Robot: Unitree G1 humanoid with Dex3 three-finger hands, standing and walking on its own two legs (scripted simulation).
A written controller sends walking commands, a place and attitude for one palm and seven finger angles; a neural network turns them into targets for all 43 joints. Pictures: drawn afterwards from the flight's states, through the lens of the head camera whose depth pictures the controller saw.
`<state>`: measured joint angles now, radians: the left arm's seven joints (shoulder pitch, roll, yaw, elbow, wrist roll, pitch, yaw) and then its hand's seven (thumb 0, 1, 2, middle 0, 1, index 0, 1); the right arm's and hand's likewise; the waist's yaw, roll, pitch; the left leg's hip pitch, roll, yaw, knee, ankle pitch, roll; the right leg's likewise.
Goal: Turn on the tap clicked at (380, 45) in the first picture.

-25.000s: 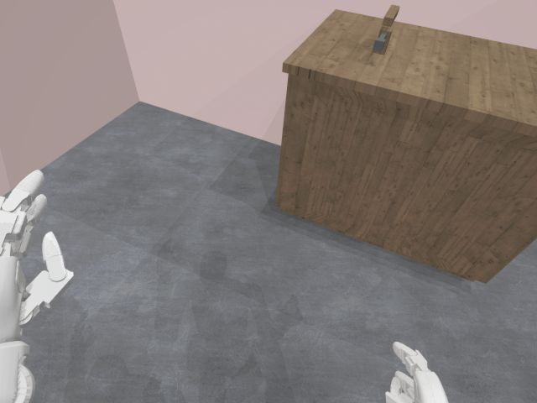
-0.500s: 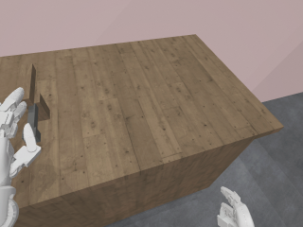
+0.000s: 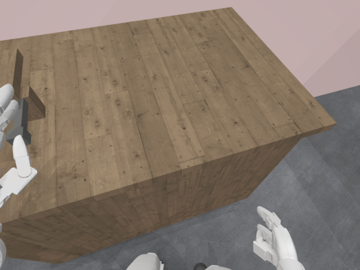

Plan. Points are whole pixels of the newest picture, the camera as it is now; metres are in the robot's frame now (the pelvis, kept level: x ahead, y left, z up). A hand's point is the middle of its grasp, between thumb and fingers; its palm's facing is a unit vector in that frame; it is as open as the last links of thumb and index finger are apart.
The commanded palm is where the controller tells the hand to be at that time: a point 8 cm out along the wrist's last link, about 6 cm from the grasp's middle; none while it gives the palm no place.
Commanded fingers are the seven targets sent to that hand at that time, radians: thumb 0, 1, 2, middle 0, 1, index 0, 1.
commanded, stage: shuffle to correct the standing spot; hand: left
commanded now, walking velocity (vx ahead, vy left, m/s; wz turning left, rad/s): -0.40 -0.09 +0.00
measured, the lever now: (19, 137) +0.31 +0.35 +0.10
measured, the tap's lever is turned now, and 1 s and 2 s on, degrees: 0 0 0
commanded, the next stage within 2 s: come to a stop and stand still in 0.04 s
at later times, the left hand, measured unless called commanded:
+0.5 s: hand (3, 234) +0.14 +0.24 +0.17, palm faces +0.40 -0.84 -0.37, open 7.5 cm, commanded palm +0.09 +0.28 +0.18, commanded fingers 0.00 0.90 0.90 -0.20 -0.30 -0.20 -0.30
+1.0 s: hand (10, 234) +0.14 +0.25 +0.15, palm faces +0.40 -0.84 -0.38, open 7.5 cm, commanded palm +0.08 +0.28 +0.18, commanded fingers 0.00 0.90 0.90 -0.20 -0.30 -0.20 -0.30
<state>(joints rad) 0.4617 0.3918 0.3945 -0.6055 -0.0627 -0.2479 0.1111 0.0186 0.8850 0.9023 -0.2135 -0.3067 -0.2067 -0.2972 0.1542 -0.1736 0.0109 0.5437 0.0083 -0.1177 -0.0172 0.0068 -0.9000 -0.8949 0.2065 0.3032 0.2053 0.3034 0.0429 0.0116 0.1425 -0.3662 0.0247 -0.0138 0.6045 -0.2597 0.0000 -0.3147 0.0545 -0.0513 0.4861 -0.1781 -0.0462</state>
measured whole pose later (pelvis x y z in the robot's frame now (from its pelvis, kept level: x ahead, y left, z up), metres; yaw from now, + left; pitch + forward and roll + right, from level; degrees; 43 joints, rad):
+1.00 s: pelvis -0.07 +0.00 +0.00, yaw +1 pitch -1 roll +0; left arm 0.48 0.35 0.36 -0.50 -0.05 -0.15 0.13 0.02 0.89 0.90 -0.21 -0.31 -0.21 -0.30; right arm 0.23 -0.19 0.00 0.61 0.02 -0.08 -0.01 0.01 -0.90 -0.89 0.21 0.30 0.20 0.30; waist 0.00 -0.02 0.07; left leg -0.20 -0.01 0.03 0.55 -0.33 0.03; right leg -0.25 0.01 -0.06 0.54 -0.28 -0.03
